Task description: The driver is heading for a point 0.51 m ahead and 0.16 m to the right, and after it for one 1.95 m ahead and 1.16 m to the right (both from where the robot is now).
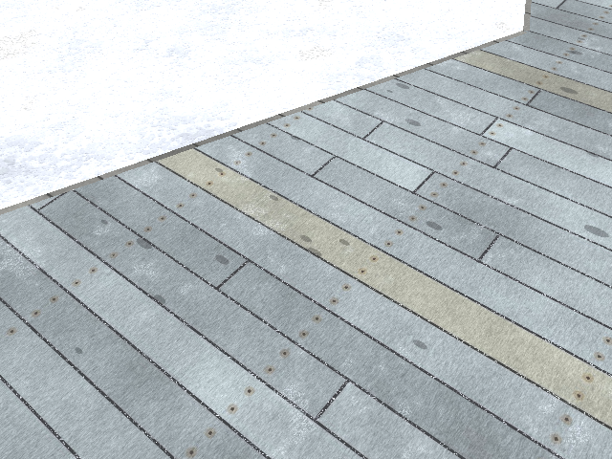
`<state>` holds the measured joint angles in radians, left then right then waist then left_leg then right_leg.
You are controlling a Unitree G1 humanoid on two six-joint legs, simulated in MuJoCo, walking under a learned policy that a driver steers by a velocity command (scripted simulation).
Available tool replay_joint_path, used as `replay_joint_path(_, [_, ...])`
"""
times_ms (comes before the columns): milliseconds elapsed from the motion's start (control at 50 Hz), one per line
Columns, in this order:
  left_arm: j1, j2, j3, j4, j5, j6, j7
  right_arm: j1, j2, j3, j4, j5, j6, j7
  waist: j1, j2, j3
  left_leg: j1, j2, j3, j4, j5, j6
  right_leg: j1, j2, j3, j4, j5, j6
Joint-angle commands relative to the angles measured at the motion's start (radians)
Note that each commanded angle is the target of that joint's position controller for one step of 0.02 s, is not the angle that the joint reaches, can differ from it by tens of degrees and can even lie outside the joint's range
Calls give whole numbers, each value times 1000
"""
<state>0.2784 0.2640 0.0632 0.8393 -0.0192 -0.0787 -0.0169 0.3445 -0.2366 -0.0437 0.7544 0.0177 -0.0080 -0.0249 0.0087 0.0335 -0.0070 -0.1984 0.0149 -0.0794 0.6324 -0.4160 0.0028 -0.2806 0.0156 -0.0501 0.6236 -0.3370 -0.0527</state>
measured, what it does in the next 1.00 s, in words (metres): walks ahead, turning right: left foot, then right foot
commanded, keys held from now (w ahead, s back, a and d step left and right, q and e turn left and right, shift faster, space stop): w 0.32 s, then no key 0.10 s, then e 0.58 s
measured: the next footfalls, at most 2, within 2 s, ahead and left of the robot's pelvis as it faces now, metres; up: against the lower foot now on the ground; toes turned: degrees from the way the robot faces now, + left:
left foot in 0.46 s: +0.39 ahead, +0.13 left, +0.00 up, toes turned -1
right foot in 0.96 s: +0.32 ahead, -0.11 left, +0.00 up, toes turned -19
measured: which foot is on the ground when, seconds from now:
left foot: up 0.00-0.44, down 0.46-0.96, up 0.98-1.00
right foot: down 0.00-0.46, up 0.48-0.94, down 0.96-1.00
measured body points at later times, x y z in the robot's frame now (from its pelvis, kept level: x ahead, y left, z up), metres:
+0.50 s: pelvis +0.21 +0.03 -0.01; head +0.26 +0.03 +0.44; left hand +0.16 +0.30 -0.14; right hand +0.47 -0.18 -0.07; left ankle +0.35 +0.13 -0.73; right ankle +0.01 -0.09 -0.70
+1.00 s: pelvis +0.29 +0.01 +0.01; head +0.32 -0.03 +0.45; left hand +0.51 +0.24 -0.07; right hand +0.36 -0.30 -0.12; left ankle +0.34 +0.14 -0.71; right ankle +0.29 -0.10 -0.73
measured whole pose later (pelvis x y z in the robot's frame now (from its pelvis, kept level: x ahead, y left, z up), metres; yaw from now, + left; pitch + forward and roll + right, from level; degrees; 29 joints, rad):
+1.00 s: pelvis +0.29 +0.01 +0.01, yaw -17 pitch +1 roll +2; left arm 0.19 0.29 0.07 0.66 0.00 0.05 0.01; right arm 0.09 -0.31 -0.07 0.81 0.00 0.01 -0.02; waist 0.00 0.03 0.05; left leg -0.33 0.09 0.20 0.64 -0.34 -0.02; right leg -0.34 -0.03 -0.02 0.59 -0.28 -0.03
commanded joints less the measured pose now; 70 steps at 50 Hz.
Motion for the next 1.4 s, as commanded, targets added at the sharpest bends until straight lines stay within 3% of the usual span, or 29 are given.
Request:
replay_joint_path(20, [269, 234, 54, 15, 21, -34, -18, -189, -78, -18, -169, 20, -52, -9, 118, -349, 38, -584, -87, 1, 404, -177, 8, 371, -408, 821, -473, -279, -251])
replay_joint_path(40, [190, 176, 32, -5, 24, -40, -13, -170, -120, -32, -156, 34, -65, -7, 71, -221, 92, -650, -18, -62, 531, -128, 29, 337, -430, 808, -471, -319, -258])
replay_joint_path(60, [139, 139, 21, -24, 18, -38, -6, -156, -118, -31, -136, 29, -72, 3, 48, -156, 117, -670, 24, -48, 554, -22, 49, 315, -384, 683, -458, -306, -222])
replay_joint_path(100, [96, 125, 10, -34, 17, -31, -2, -168, -103, -36, -117, 2, -80, 11, 34, -101, 105, -650, 77, -18, 488, 139, 61, 297, -302, 502, -470, -139, -151])
replay_joint_path(140, [133, 88, -4, -21, 20, -26, -1, -174, -86, -35, -112, -2, -77, 26, 41, -128, 76, -595, 83, 20, 437, 233, 48, 293, -243, 365, -482, 67, -130])
replay_joint_path(220, [183, 104, -7, 1, 16, -12, 14, -267, -52, -23, -140, -5, -71, 34, 61, -106, 76, -601, 71, 67, 248, 346, 4, 310, -210, 223, -490, 329, -130])
replay_joint_path(320, [222, 136, -4, 18, 10, 1, 26, -416, -44, -8, -184, 7, -85, 61, 98, -121, 125, -490, 40, 100, 1, 485, -13, 253, -218, 157, -510, 323, -129])
replay_joint_path(380, [232, 142, -1, 40, 4, 21, 29, -450, -57, -9, -206, 7, -98, 79, 80, -136, 145, -415, 12, 106, -98, 472, 23, 283, -234, 133, -447, 521, -107])
replay_joint_path(420, [197, 164, 7, 30, 8, 23, 32, -380, -98, -26, -186, -7, -103, 81, 24, -160, 65, -292, -29, 108, -118, 449, 59, 328, -232, 126, -321, 780, -72])
replay_joint_path(460, [156, 162, 6, 12, 7, 26, 33, -135, -166, -55, -115, -24, -106, 61, -109, -143, -94, 67, -33, 106, -186, 617, 114, 243, -158, 104, -30, 899, -13])
replay_joint_path(480, [146, 114, -10, -31, 31, 21, 35, 23, -240, -65, -84, -57, -103, 43, -145, -1, -268, 417, 188, -99, -85, 991, 176, 4, -85, 95, 272, 505, 26])
replay_joint_path(500, [359, -2, -44, 1, 25, 16, 26, 23, -264, -59, -86, -62, -92, 48, -52, 254, -478, 678, 472, -444, -85, 1189, 362, -246, 64, 153, 612, -372, 78])
replay_joint_path(520, [330, 134, -6, 33, -2, 19, 25, -1, -192, -51, -99, -45, -76, 47, -90, 135, -486, 548, 410, -440, -162, 998, 334, -244, 25, 249, 692, -337, 84])
replay_joint_path(540, [203, 163, 8, -12, -25, 28, 31, -106, -150, -35, -110, -28, -69, 42, -65, 109, -300, 414, 362, -280, -194, 894, 288, -329, -20, 193, 695, -283, 90])
replay_joint_path(560, [146, 138, 6, -22, -17, 40, 42, -173, -112, -23, -100, -20, -66, 38, -36, 33, -206, 266, 308, -199, -239, 819, 254, -325, -59, 159, 647, -216, 101])
replay_joint_path(600, [158, 106, 14, -27, -1, 83, 56, -251, -96, -17, -85, -40, -71, 41, 29, 62, -106, -9, 259, -77, -338, 705, 231, -187, -98, 143, 592, -126, 118])
replay_joint_path(660, [164, 82, 22, -56, 4, 117, 69, -304, -116, -25, -66, -54, -79, 36, 57, 83, -62, -147, 255, 14, -411, 591, 259, -144, -94, 105, 524, -78, 128])
replay_joint_path(780, [2, 97, 25, -152, 13, 129, 50, -297, -181, -45, -27, -33, -45, -7, 16, 55, -53, -80, 292, 71, -450, 345, 258, -189, -133, 87, 322, 60, 112])
replay_joint_path(880, [-76, 113, 27, -210, 8, 133, 23, -266, -222, -59, -6, -17, -8, -1, -15, 55, -45, 22, 322, 99, -390, 346, 235, -151, -109, 27, 153, 0, 83])
replay_joint_path(940, [-32, 118, 37, -213, 11, 129, 11, -261, -221, -61, 9, 7, 10, 1, 20, 52, -64, 43, 293, 153, -254, 368, 156, -19, -54, -26, -89, 105, 29])
replay_joint_path(960, [5, 158, 53, -206, 16, 127, 18, -208, -188, -54, 32, 5, 14, 3, 24, -2, -66, -4, 241, 196, -146, 315, 88, 70, -50, 20, -193, 233, -7])
replay_joint_path(980, [40, 274, 83, -217, 19, 125, 38, -199, -130, -39, 14, -31, 11, 10, -1, -254, -76, -217, 123, 297, 145, 79, -12, 220, -255, 305, -242, 602, -90])
replay_joint_path(1000, [21, 328, 87, -246, 43, 111, 36, -294, -132, -37, -44, -44, 6, 3, 26, -382, -65, -458, -22, 206, 371, -241, -67, 229, -417, 566, -282, 697, -289])
replay_joint_path(1020, [28, 266, 72, -251, 52, 87, 27, -341, -174, -50, -44, -36, 6, 2, 57, -227, -107, -477, -9, 71, 516, -239, -58, 236, -383, 514, -281, 707, -304])
replay_joint_path(1040, [-6, 249, 66, -250, 45, 71, 28, -326, -169, -53, -39, -15, 8, 2, 26, -183, -107, -491, 5, 38, 543, -156, -43, 237, -333, 429, -263, 696, -252])
replay_joint_path(1060, [-54, 226, 63, -260, 25, 66, 31, -297, -165, -55, -16, -16, 10, -6, 2, -125, -112, -492, 18, 23, 523, -86, -42, 236, -287, 380, -249, 652, -200])
replay_joint_path(1080, [-90, 203, 54, -267, 7, 69, 37, -295, -179, -60, -13, -24, 12, -12, -10, -125, -107, -484, 23, 16, 501, -38, -46, 222, -271, 362, -251, 636, -175])
replay_joint_path(1220, [-71, 216, 58, -295, 11, 91, 60, -314, -136, -46, -22, -12, 10, -5, 3, -162, -119, -373, -26, 4, 266, 64, -85, 203, -222, 388, -247, 543, -179])
replay_joint_path(1400, [-131, 218, 61, -326, 1, 115, 50, -250, -156, -55, -19, -2, -16, 25, -15, -208, -103, -143, -65, 3, -97, 98, -47, 118, -167, 544, -199, 447, -144])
